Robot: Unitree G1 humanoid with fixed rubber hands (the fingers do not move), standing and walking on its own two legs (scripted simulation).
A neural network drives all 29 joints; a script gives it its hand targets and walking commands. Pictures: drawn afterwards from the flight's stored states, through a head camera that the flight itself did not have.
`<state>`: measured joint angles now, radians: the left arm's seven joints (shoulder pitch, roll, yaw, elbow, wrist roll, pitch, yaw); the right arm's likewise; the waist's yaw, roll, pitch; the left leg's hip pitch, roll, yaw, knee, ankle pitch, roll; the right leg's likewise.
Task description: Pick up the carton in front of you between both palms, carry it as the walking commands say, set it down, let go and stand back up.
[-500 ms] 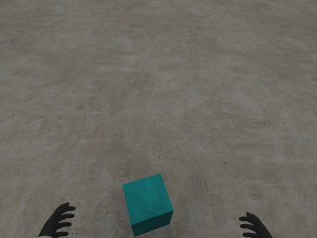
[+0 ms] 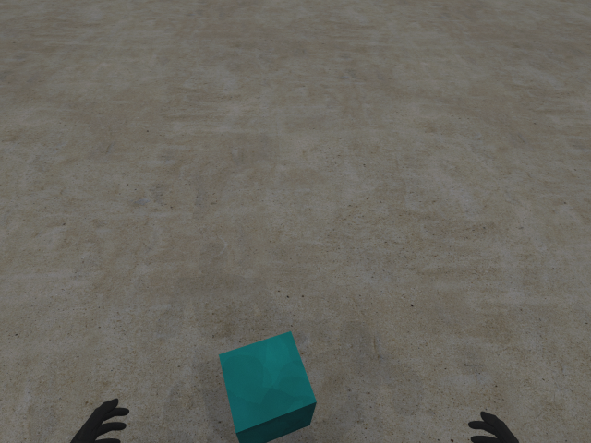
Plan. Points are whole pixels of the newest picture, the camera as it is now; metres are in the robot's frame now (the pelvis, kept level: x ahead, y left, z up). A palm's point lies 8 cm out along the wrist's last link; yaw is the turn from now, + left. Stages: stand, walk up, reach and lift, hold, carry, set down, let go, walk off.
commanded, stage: stand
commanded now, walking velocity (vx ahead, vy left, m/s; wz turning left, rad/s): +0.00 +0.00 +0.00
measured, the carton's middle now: (266, 391) +0.38 +0.07 -0.65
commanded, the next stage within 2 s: none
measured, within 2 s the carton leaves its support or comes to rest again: neither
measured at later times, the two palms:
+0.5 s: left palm out of the picture +0.09 +0.29 -0.09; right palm out of the picture +0.07 -0.31 -0.09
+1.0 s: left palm out of the picture +0.07 +0.30 -0.09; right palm out of the picture +0.04 -0.31 -0.10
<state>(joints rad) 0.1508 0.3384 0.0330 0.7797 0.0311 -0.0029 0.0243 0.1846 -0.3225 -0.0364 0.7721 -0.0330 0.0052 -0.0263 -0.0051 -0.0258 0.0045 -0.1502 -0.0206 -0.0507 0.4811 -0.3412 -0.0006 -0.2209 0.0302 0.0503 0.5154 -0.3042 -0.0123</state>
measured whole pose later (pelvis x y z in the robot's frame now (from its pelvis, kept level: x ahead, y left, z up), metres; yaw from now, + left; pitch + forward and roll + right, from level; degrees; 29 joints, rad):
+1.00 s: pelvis -0.04 +0.00 +0.01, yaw +0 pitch -2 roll +0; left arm 0.11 0.37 0.02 0.99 0.02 -0.02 0.01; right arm 0.16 -0.38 -0.02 0.99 -0.02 -0.01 -0.01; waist -0.01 0.00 0.04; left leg -0.09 -0.01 -0.05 0.36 -0.23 -0.01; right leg -0.15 0.03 0.05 0.38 -0.18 -0.02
